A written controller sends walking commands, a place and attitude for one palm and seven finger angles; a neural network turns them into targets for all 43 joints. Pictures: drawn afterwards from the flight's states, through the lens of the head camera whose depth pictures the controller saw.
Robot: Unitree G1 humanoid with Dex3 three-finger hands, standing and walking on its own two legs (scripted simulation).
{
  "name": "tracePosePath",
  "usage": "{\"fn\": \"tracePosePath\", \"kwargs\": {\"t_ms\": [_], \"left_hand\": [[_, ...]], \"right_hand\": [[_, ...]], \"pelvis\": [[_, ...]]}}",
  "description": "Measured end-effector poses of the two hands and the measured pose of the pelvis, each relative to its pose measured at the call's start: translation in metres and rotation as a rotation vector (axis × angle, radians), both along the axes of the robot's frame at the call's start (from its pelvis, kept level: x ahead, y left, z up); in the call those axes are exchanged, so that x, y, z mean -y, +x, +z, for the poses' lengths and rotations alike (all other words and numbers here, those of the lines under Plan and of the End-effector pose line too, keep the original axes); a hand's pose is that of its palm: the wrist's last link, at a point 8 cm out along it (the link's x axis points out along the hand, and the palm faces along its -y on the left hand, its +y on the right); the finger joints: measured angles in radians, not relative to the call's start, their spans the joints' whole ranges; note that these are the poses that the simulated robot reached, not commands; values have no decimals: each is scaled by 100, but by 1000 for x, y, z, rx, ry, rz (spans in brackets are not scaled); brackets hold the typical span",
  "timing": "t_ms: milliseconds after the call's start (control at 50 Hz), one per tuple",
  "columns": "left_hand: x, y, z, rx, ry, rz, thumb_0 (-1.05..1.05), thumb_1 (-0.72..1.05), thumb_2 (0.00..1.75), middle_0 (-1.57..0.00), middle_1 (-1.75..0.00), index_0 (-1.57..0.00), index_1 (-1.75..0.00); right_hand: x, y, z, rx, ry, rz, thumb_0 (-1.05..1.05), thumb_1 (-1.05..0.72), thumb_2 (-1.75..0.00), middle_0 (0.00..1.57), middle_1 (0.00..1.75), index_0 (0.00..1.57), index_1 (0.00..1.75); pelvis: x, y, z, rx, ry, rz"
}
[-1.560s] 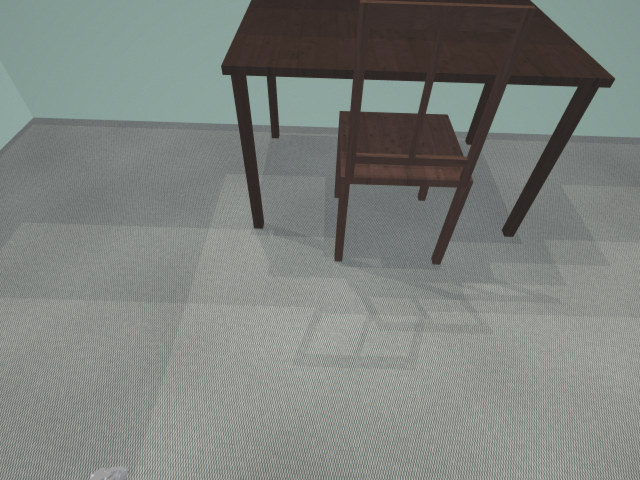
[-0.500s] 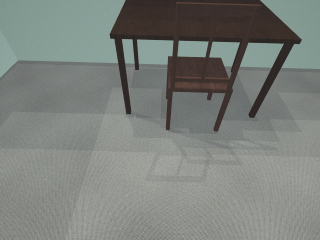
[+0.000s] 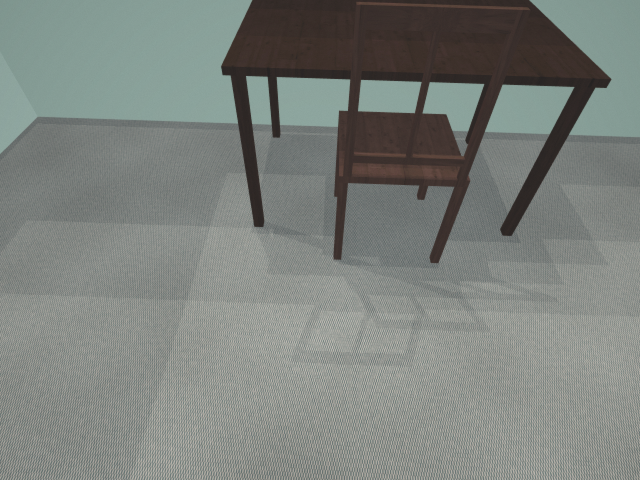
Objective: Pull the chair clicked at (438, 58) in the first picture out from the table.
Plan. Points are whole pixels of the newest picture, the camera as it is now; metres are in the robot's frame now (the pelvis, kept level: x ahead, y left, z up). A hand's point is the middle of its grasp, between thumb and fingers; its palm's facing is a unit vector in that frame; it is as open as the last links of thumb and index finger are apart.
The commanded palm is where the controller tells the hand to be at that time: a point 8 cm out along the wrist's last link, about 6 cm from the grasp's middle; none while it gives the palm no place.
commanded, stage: walk to a spot facing it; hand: left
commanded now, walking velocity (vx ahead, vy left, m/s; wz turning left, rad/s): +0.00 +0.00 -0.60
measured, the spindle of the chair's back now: (421, 101) +1.09 -0.22 -0.07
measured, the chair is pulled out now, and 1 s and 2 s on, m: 0.00 0.00 0.00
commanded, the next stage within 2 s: none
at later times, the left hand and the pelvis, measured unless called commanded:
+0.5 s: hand out of the picture +0.05 +0.16 -0.17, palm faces -0.14 -0.96 -0.25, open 7.4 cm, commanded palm none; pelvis -0.02 -0.03 -0.02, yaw -12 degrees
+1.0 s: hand (196, 469) +0.17 +0.19 -0.17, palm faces -0.40 -0.89 -0.21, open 7.4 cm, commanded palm none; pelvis +0.01 +0.02 +0.00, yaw -29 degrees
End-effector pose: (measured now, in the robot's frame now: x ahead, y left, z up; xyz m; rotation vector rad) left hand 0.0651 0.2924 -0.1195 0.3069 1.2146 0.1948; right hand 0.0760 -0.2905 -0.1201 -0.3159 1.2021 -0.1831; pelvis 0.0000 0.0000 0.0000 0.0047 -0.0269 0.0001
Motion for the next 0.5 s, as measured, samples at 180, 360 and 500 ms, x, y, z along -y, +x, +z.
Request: {"fn": "tracePosePath", "kwargs": {"t_ms": [180,360,500], "left_hand": [[11,-2,-9,-46,-11,-21,1,91,90,-20,-30,-20,-30],[56,-4,-29,-75,-55,-92,1,91,90,-20,-30,-20,-30],[85,-15,-19,-80,-79,-104,1,91,90,-20,-30,-20,-30]], "right_hand": [[-7,-7,-8,31,16,-61,0,-90,-90,20,30,20,30],[-13,-50,-44,19,108,-180,0,-90,-90,20,30,20,30],[-6,-73,-41,-34,131,-236,0,-91,-90,20,30,20,30]], "pelvis": [[1,-3,-6,-10,7,-67],[17,-14,-26,4,34,-170],[26,-22,-16,-21,24,-202]]}}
